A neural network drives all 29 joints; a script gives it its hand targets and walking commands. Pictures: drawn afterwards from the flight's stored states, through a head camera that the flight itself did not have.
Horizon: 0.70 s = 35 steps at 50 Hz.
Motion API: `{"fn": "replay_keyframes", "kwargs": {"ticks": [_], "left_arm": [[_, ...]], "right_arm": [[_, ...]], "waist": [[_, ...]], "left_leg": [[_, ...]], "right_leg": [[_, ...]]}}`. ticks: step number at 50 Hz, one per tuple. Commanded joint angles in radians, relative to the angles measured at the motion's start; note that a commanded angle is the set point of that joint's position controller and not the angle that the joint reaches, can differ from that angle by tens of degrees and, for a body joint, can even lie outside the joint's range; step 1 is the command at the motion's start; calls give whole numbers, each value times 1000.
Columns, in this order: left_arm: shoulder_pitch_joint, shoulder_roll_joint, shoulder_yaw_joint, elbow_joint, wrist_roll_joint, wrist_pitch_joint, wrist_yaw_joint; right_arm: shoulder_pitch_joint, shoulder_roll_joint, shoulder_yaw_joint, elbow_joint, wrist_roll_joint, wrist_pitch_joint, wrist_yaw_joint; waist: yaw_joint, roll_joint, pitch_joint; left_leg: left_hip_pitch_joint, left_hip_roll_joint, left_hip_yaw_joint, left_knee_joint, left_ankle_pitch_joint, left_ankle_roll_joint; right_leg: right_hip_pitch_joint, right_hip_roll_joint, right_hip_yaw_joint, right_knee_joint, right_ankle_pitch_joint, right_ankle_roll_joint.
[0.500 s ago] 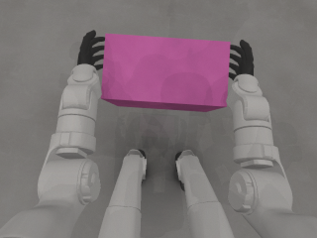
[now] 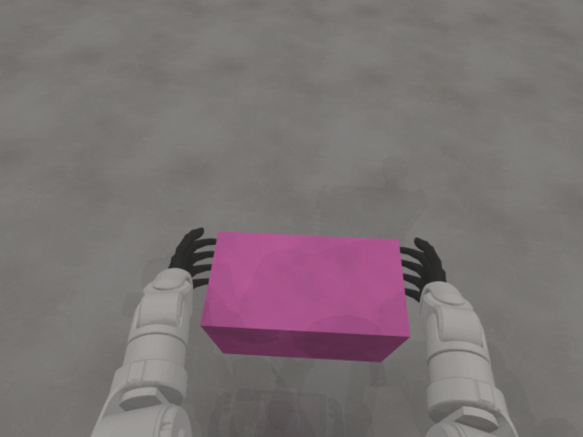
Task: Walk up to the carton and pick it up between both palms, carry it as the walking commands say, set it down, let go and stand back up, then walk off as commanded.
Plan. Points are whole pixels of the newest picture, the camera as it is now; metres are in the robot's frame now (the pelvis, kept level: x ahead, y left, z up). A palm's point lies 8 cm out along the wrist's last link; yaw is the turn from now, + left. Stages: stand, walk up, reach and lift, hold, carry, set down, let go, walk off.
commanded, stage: reach and lift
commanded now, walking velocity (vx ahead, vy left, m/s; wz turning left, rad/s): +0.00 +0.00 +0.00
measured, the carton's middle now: (304, 300) +0.33 -0.02 -0.08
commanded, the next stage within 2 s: hold in 1.56 s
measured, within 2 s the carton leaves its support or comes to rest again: neither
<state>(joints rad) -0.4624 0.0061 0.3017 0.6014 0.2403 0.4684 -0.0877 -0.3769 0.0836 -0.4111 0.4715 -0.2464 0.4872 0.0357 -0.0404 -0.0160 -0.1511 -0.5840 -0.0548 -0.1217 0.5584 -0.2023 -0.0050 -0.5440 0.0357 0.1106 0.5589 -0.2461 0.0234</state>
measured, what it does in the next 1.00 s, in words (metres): stands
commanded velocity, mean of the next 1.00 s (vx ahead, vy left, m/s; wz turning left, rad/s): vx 0.00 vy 0.00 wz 0.00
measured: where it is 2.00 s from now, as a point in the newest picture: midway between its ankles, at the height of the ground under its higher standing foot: outside the picture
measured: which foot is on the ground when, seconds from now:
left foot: down 0.00-1.00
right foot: down 0.00-1.00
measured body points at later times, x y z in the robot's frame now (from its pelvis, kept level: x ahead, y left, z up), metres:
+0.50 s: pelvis +0.02 -0.02 +0.02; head -0.01 -0.01 +0.47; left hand +0.34 +0.15 +0.04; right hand +0.31 -0.21 +0.05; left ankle +0.03 +0.12 -0.73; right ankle +0.01 -0.14 -0.73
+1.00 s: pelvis +0.01 +0.00 +0.02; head -0.04 +0.00 +0.47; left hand +0.33 +0.16 +0.06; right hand +0.31 -0.20 +0.06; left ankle +0.03 +0.12 -0.73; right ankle +0.01 -0.13 -0.73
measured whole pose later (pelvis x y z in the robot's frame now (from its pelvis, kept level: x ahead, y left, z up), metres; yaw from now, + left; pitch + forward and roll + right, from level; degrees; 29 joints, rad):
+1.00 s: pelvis +0.01 +0.00 +0.02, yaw -1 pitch -3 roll +0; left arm -0.32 -0.09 0.28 0.37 0.27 0.70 -0.05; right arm -0.30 0.07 -0.31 0.34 -0.26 0.69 -0.04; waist -0.02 -0.01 -0.08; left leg -0.10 -0.04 -0.11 0.28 -0.13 0.00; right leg -0.07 0.02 0.12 0.30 -0.17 0.01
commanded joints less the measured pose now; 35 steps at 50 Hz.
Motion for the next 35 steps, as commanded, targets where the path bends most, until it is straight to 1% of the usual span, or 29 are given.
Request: {"fn": "replay_keyframes", "kwargs": {"ticks": [1,2,3,4,5,6,7,8,9,10,11,12,13,14,15,16,17,19,22,23,24,27,28,29,30,31,32,33,35], "left_arm": [[-440,-985,-534,-138,-226,-38,-274],[-421,-980,-525,-135,-222,-35,-276],[-392,-997,-552,-151,-231,-32,-276],[-386,-992,-568,-172,-239,-30,-278],[-383,-992,-586,-205,-247,-30,-276],[-380,-970,-575,-201,-240,-28,-276],[-358,-977,-576,-197,-231,-23,-274],[-349,-986,-597,-221,-236,-16,-274],[-314,-982,-594,-216,-235,-8,-274],[-323,-988,-610,-235,-239,0,-276],[-317,-992,-628,-262,-250,4,-275],[-312,-979,-624,-263,-246,14,-278],[-304,-978,-617,-253,-241,25,-280],[-300,-988,-639,-269,-253,35,-280],[-283,-979,-626,-266,-243,47,-283],[-305,-989,-644,-284,-260,53,-285],[-304,-979,-636,-288,-250,64,-285],[-295,-969,-636,-305,-259,79,-284],[-337,-964,-656,-336,-277,97,-286],[-309,-956,-633,-311,-264,109,-285],[-316,-963,-639,-318,-271,115,-284],[-343,-975,-656,-357,-285,139,-282],[-344,-974,-653,-354,-278,144,-281],[-351,-979,-653,-353,-278,151,-282],[-342,-974,-635,-337,-273,156,-282],[-343,-982,-629,-332,-273,160,-283],[-351,-975,-621,-321,-267,164,-285],[-352,-983,-613,-311,-265,166,-285],[-396,-1003,-614,-325,-273,165,-286]], "right_arm": [[-528,909,620,-129,207,-27,282],[-516,903,631,-137,207,-24,277],[-494,911,662,-169,214,-23,277],[-480,915,684,-189,219,-19,271],[-466,922,703,-206,223,-15,269],[-461,921,701,-187,223,-12,265],[-434,914,693,-182,216,-7,264],[-427,921,721,-200,228,-3,267],[-411,912,725,-204,228,5,266],[-405,910,731,-212,231,9,267],[-398,934,758,-229,248,17,268],[-395,926,752,-230,243,27,267],[-397,910,737,-228,240,35,269],[-372,920,744,-227,244,47,267],[-372,916,738,-227,240,58,270],[-394,914,749,-240,256,64,272],[-380,910,730,-225,252,77,272],[-374,917,729,-224,259,97,273],[-396,934,743,-236,274,120,275],[-421,925,745,-243,277,129,276],[-425,941,755,-239,283,138,275],[-423,951,755,-241,288,163,278],[-436,953,760,-250,291,167,282],[-441,948,755,-255,287,172,283],[-456,948,755,-254,287,177,285],[-457,942,749,-253,282,181,287],[-463,934,739,-247,270,185,287],[-481,933,740,-245,273,185,290],[-494,935,727,-234,264,185,300]], "waist": [[-1,32,-497],[1,18,-479],[9,14,-504],[8,-11,-513],[7,-9,-528],[19,-17,-486],[15,-9,-460],[24,-3,-478],[25,-11,-457],[20,-1,-458],[27,-6,-476],[20,-13,-447],[18,-4,-405],[9,-8,-394],[16,-2,-364],[12,6,-368],[10,23,-323],[6,7,-277],[14,9,-241],[26,3,-217],[24,-8,-211],[16,4,-196],[24,7,-193],[19,6,-186],[28,0,-178],[24,6,-165],[17,-11,-147],[21,-2,-144],[10,1,-159]], "left_leg": [[424,-44,39,-69,409,22],[426,-43,38,-82,394,25],[452,-46,38,-90,440,18],[459,-44,36,-100,442,20],[480,-45,38,-109,471,17],[477,-43,38,-111,464,19],[490,-43,36,-125,476,15],[514,-41,34,-134,479,14],[526,-39,36,-143,487,11],[535,-40,36,-152,492,11],[556,-41,40,-161,497,11],[556,-41,42,-171,463,15],[542,-41,46,-182,439,16],[565,-41,45,-191,429,16],[563,-44,51,-203,410,16],[577,-44,53,-210,385,15],[564,-46,55,-220,361,15],[583,-46,59,-232,327,17],[578,-49,68,-241,290,16],[570,-50,70,-254,256,18],[581,-53,72,-257,256,17],[605,-53,75,-270,245,10],[604,-56,75,-274,250,10],[597,-56,77,-276,243,10],[594,-56,78,-284,219,10],[590,-56,79,-286,211,8],[581,-57,82,-291,193,8],[582,-57,84,-294,183,5],[598,-52,80,-292,179,1]], "right_leg": [[242,63,-62,-82,376,-15],[260,59,-61,-93,371,-14],[288,65,-64,-101,401,-12],[317,65,-60,-110,419,-6],[336,67,-58,-117,443,-4],[309,67,-60,-120,419,1],[306,68,-59,-139,415,0],[324,69,-62,-148,402,-1],[330,68,-63,-156,405,2],[342,67,-59,-166,409,1],[369,70,-60,-172,421,6],[369,67,-60,-184,405,7],[365,64,-56,-194,393,3],[382,65,-55,-204,384,2],[385,66,-59,-215,369,3],[405,64,-57,-219,354,2],[402,59,-51,-230,343,1],[411,61,-56,-241,317,2],[428,61,-57,-253,293,1],[440,60,-61,-263,272,4],[445,60,-60,-267,274,6],[461,61,-60,-283,263,5],[467,59,-58,-289,271,6],[475,59,-57,-293,264,6],[482,59,-60,-298,240,6],[476,59,-60,-303,230,1],[473,57,-60,-312,218,1],[475,56,-60,-313,208,-2],[465,58,-60,-313,192,-12]]}}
